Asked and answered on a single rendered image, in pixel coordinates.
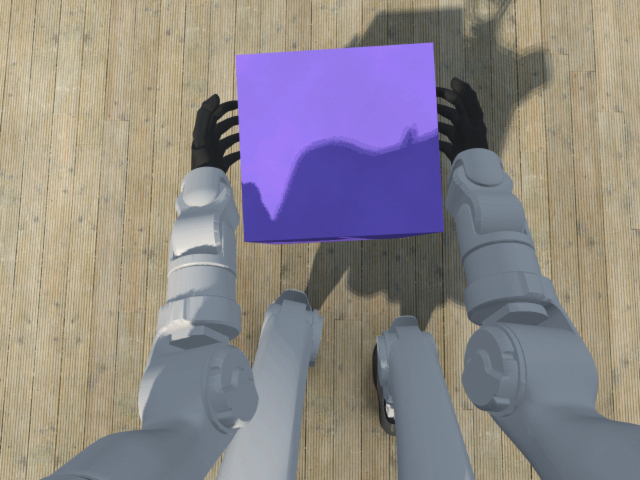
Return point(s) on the robot right upper arm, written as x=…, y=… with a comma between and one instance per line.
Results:
x=539, y=384

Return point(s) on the right robot foot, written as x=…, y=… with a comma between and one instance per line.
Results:
x=387, y=423

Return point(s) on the robot right hand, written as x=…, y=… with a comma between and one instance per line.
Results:
x=469, y=130

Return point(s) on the robot left upper arm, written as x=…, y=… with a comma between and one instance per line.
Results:
x=192, y=403

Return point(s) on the robot right shin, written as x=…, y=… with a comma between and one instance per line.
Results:
x=403, y=321

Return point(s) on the robot left forearm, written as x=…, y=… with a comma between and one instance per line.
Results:
x=201, y=307

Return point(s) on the robot right forearm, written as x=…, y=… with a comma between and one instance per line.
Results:
x=504, y=280

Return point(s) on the carton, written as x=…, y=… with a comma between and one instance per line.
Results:
x=339, y=144

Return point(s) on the robot left hand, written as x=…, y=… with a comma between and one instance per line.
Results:
x=207, y=148

